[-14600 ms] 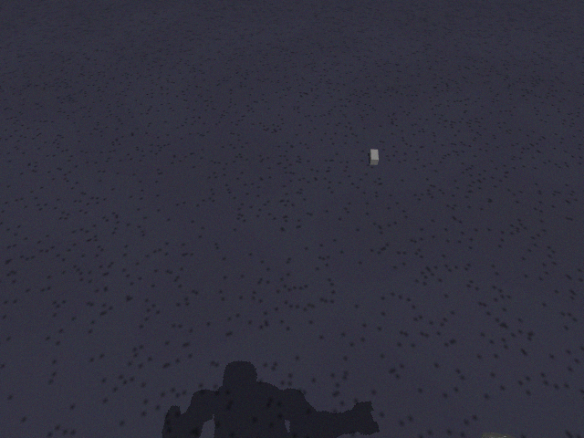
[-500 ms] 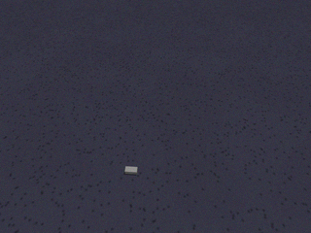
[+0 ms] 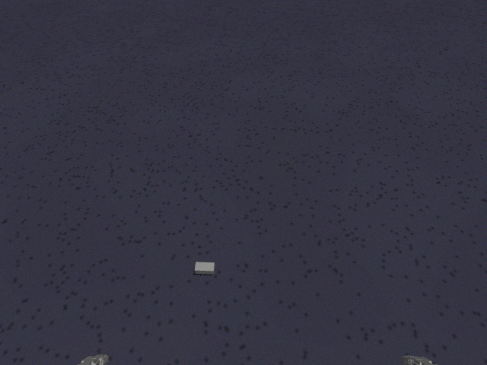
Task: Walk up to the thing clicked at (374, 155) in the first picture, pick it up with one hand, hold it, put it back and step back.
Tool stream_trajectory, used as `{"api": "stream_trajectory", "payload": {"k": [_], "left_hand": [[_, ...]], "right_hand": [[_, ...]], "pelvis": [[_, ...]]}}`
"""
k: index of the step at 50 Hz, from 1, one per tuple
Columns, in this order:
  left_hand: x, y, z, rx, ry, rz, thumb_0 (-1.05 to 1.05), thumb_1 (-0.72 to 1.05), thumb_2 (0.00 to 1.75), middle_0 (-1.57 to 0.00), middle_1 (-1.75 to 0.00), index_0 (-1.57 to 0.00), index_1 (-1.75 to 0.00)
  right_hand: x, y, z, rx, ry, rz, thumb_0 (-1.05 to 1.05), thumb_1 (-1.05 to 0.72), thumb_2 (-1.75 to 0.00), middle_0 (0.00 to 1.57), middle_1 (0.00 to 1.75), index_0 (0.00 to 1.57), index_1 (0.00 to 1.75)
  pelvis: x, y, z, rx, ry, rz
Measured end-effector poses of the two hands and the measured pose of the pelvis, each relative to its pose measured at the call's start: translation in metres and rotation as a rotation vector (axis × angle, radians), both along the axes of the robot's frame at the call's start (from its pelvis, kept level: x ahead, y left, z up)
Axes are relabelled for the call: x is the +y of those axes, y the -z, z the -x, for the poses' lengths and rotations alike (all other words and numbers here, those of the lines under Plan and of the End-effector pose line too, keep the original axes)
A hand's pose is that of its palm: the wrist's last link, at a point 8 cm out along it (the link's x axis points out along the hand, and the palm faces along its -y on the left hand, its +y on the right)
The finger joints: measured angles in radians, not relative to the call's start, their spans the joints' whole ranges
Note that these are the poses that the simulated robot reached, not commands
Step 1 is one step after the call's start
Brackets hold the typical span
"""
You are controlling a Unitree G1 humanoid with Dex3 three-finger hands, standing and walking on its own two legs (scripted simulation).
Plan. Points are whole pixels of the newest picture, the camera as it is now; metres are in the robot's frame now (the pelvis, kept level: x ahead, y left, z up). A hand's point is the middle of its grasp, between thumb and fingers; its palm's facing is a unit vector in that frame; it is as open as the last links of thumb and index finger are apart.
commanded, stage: stand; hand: left
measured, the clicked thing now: (205, 268) +0.58 +0.19 -0.76
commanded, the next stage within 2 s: walk up in 0.92 s
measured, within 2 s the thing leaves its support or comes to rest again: neither
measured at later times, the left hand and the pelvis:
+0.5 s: hand out of the picture +0.06 +0.25 -0.15, palm faces -0.02 -0.94 -0.35, open 7.4 cm; pelvis -0.02 -0.01 +0.00, yaw +0 degrees
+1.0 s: hand out of the picture +0.06 +0.25 -0.16, palm faces +0.00 -0.93 -0.36, open 7.4 cm; pelvis -0.02 -0.01 -0.01, yaw +0 degrees
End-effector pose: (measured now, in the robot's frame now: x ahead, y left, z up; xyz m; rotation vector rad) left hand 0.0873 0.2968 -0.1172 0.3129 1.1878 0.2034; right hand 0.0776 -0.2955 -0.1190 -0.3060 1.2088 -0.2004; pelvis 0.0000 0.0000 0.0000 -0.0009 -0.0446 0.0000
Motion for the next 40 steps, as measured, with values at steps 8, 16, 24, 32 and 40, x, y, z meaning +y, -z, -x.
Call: {"api": "stream_trajectory", "payload": {"k": [8, 16, 24, 32, 40], "left_hand": [[-0.002, 0.001, 0.012, 0.025, 0.003, -0.001, 0.0, 0.9, 0.89, -0.2, -0.3, -0.2, -0.3], [-0.005, 0.0, 0.024, 0.033, 0.002, -0.003, 0.0, 0.9, 0.89, -0.2, -0.3, -0.2, -0.3], [-0.007, 0.0, 0.035, 0.044, -0.001, -0.006, 0.0, 0.9, 0.89, -0.2, -0.3, -0.2, -0.3], [-0.009, 0.0, 0.041, 0.046, -0.002, -0.011, 0.0, 0.9, 0.89, -0.2, -0.3, -0.2, -0.3], [-0.01, 0.0, 0.039, 0.049, 0.003, -0.009, 0.0, 0.9, 0.89, -0.2, -0.3, -0.2, -0.3]], "right_hand": [[-0.005, -0.001, 0.005, 0.003, 0.004, 0.007, 0.0, -0.9, -0.9, 0.21, 0.3, 0.2, 0.3], [-0.01, -0.001, 0.012, 0.005, -0.001, 0.005, 0.0, -0.9, -0.9, 0.21, 0.3, 0.2, 0.3], [-0.014, 0.001, 0.022, 0.02, 0.0, 0.002, 0.0, -0.9, -0.9, 0.21, 0.3, 0.2, 0.3], [-0.017, 0.003, 0.032, 0.036, 0.003, 0.0, 0.0, -0.9, -0.9, 0.21, 0.3, 0.2, 0.3], [-0.019, 0.004, 0.039, 0.055, 0.005, 0.003, 0.0, -0.9, -0.9, 0.21, 0.3, 0.2, 0.3]], "pelvis": [[-0.002, -0.001, 0.006, -0.005, 0.004, -0.001], [-0.006, -0.001, 0.012, -0.008, 0.003, -0.003], [-0.01, 0.0, 0.015, -0.009, 0.002, -0.002], [-0.013, 0.0, 0.018, -0.01, 0.001, -0.002], [-0.014, 0.0, 0.017, -0.005, 0.0, -0.001]]}}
